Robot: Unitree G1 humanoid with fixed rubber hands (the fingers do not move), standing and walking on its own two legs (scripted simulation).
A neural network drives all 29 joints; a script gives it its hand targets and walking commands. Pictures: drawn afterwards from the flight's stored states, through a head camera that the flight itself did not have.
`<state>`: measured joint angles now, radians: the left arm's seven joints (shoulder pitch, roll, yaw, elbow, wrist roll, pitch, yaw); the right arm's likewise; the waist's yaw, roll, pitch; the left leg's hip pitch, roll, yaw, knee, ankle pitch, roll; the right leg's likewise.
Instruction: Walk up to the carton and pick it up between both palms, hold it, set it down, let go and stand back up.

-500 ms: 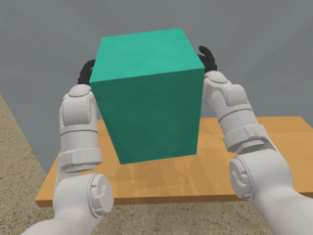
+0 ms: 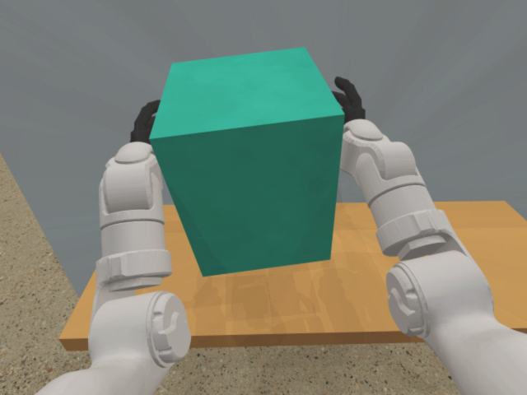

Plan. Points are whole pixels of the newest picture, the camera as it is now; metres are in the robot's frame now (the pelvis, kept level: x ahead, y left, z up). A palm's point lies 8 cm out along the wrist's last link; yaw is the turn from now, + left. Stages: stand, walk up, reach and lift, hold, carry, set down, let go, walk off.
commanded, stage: hold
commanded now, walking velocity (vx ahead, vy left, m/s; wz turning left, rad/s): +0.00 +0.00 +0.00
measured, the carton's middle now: (253, 163) +0.38 +0.00 +0.24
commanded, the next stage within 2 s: none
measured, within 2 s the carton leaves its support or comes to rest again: neither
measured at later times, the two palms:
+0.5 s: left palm (146, 153) +0.37 +0.15 +0.27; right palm (349, 131) +0.37 -0.14 +0.29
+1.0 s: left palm (148, 151) +0.38 +0.14 +0.27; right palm (351, 130) +0.37 -0.15 +0.29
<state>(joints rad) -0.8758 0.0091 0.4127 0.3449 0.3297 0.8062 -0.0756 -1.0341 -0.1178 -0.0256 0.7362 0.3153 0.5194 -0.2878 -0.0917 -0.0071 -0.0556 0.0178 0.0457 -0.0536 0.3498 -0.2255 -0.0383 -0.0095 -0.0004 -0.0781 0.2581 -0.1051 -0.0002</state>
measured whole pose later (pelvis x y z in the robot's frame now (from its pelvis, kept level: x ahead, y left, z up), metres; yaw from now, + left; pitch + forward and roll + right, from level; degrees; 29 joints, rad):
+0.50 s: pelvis +0.00 +0.00 +0.00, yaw +0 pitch -8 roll -1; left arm -0.89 0.01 0.42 0.37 0.33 0.80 -0.08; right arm -1.05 -0.11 -0.04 0.77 0.30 0.51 -0.28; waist -0.09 -0.01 -0.05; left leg 0.02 0.05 -0.05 0.34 -0.22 -0.04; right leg -0.01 0.00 -0.08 0.26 -0.11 0.00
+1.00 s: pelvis +0.00 +0.00 +0.00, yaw +0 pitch -8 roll -1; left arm -0.88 0.00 0.42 0.35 0.33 0.80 -0.07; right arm -1.04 -0.12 -0.02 0.74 0.31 0.52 -0.28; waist -0.09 0.00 -0.06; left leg 0.02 0.04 -0.05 0.35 -0.23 -0.03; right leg -0.01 0.00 -0.07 0.26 -0.11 0.00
